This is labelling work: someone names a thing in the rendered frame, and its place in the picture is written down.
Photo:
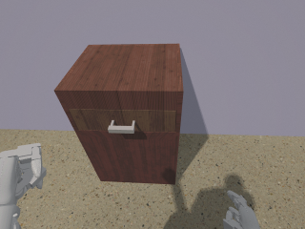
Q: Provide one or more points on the drawer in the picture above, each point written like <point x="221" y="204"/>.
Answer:
<point x="145" y="120"/>

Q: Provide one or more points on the left robot hand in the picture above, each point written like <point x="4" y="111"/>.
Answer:
<point x="26" y="160"/>

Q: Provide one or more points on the cabinet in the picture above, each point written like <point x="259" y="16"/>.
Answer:
<point x="127" y="77"/>

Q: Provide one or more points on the right robot hand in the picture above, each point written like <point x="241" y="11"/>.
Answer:
<point x="244" y="218"/>

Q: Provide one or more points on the robot left forearm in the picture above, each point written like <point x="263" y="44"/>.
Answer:
<point x="9" y="214"/>

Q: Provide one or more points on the handle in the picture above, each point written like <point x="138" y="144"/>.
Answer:
<point x="115" y="129"/>

